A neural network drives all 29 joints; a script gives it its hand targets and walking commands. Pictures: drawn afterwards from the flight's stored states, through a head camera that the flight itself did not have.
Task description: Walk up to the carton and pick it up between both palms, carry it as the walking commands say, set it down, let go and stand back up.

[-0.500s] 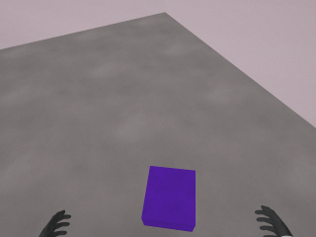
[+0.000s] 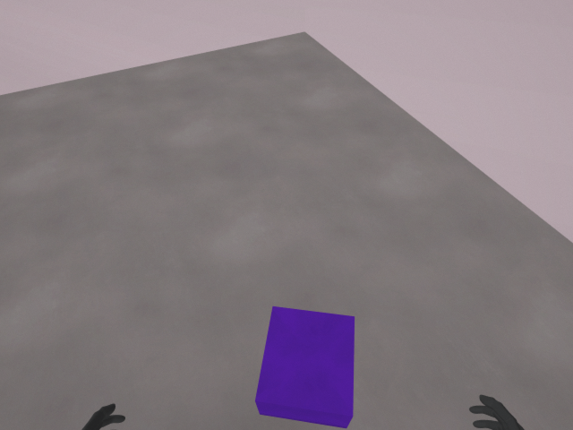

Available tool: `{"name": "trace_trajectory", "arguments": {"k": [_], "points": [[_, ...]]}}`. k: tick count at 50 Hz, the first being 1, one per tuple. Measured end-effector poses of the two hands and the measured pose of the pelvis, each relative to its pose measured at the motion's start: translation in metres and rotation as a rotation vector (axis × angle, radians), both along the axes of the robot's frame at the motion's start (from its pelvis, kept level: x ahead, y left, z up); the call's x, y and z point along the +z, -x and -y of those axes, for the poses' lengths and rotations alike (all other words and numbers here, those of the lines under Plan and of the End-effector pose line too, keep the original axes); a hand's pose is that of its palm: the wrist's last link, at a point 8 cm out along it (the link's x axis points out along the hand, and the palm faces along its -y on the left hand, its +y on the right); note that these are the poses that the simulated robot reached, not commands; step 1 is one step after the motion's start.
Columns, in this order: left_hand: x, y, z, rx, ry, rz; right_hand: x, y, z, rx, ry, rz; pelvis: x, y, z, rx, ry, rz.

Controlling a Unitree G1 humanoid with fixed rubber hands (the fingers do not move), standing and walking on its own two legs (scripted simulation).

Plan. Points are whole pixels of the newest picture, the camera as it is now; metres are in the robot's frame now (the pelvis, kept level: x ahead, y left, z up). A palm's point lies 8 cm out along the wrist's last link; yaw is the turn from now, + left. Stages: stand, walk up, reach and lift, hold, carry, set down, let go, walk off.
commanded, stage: stand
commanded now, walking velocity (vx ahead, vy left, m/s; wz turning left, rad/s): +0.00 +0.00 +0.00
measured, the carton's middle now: (308, 364) +0.43 -0.04 -0.70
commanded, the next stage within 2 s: none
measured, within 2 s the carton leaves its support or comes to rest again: neither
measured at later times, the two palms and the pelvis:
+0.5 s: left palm out of the picture +0.08 +0.31 -0.09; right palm out of the picture +0.08 -0.30 -0.10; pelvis -0.02 +0.00 +0.00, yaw +0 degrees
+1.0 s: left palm out of the picture +0.07 +0.32 -0.10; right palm out of the picture +0.07 -0.30 -0.10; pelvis -0.02 +0.01 +0.00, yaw +0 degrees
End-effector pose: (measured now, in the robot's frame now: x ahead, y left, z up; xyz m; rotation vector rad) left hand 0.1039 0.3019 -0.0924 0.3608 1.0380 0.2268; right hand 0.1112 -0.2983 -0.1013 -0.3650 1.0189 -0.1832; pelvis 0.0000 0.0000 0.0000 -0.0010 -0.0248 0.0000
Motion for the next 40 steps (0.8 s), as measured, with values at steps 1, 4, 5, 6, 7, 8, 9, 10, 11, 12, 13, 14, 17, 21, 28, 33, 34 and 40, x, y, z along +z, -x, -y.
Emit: {"name": "trace_trajectory", "arguments": {"k": [1,4,5,6,7,8,9,10,11,12,13,14,17,21,28,33,34,40], "points": [[0.000,0.001,-0.001,0.001,-0.001,-0.003,0.000,0.002,0.000,-0.001,0.001,-0.004,0.000,0.001,0.000,0.000,0.000,0.001],[0.000,0.005,-0.003,0.005,-0.002,-0.009,-0.001,0.006,0.001,-0.002,0.002,-0.014,0.001,0.003,0.000,0.001,0.000,0.003],[0.000,0.007,-0.003,0.006,-0.002,-0.011,-0.001,0.008,0.001,-0.003,0.003,-0.017,0.001,0.004,-0.001,0.001,0.000,0.004],[0.000,0.008,-0.004,0.007,-0.003,-0.013,-0.001,0.009,0.001,-0.003,0.003,-0.020,0.001,0.004,-0.001,0.001,0.000,0.004],[0.000,0.009,-0.004,0.008,-0.003,-0.015,-0.001,0.011,0.001,-0.003,0.004,-0.023,0.001,0.005,-0.001,0.002,0.000,0.005],[0.000,0.010,-0.005,0.009,-0.003,-0.017,-0.001,0.012,0.002,-0.004,0.004,-0.026,0.001,0.006,-0.001,0.002,0.000,0.006],[0.000,0.011,-0.005,0.009,-0.003,-0.018,-0.001,0.014,0.002,-0.004,0.004,-0.028,0.001,0.007,-0.001,0.002,0.000,0.006],[0.000,0.012,-0.006,0.010,-0.003,-0.020,-0.001,0.015,0.002,-0.005,0.004,-0.031,0.002,0.007,-0.001,0.002,-0.001,0.007],[0.000,0.013,-0.006,0.011,-0.003,-0.022,-0.001,0.016,0.002,-0.005,0.005,-0.033,0.002,0.008,-0.002,0.003,-0.001,0.007],[0.000,0.014,-0.007,0.011,-0.003,-0.023,-0.001,0.017,0.002,-0.005,0.005,-0.036,0.002,0.009,-0.002,0.003,-0.001,0.008],[0.000,0.016,-0.007,0.012,-0.003,-0.025,-0.002,0.019,0.002,-0.006,0.005,-0.038,0.002,0.009,-0.002,0.003,-0.001,0.008],[0.000,0.017,-0.008,0.013,-0.003,-0.027,-0.002,0.020,0.002,-0.006,0.005,-0.040,0.002,0.010,-0.002,0.003,-0.001,0.009],[-0.001,0.019,-0.009,0.014,-0.003,-0.032,-0.002,0.023,0.002,-0.008,0.006,-0.047,0.002,0.012,-0.003,0.003,-0.001,0.010],[-0.001,0.023,-0.010,0.016,-0.002,-0.039,-0.002,0.027,0.002,-0.010,0.007,-0.055,0.002,0.014,-0.003,0.003,-0.001,0.011],[-0.002,0.027,-0.012,0.018,-0.002,-0.050,-0.002,0.032,0.003,-0.013,0.009,-0.067,0.003,0.016,-0.004,0.003,-0.001,0.013],[-0.003,0.029,-0.014,0.019,-0.002,-0.056,-0.002,0.034,0.003,-0.016,0.010,-0.072,0.003,0.017,-0.005,0.003,-0.001,0.014],[-0.003,0.030,-0.014,0.019,-0.002,-0.057,-0.002,0.034,0.003,-0.017,0.010,-0.073,0.003,0.018,-0.005,0.003,-0.001,0.014],[-0.004,0.031,-0.015,0.019,-0.003,-0.064,-0.002,0.035,0.003,-0.019,0.011,-0.077,0.003,0.019,-0.006,0.002,-0.002,0.015]]}}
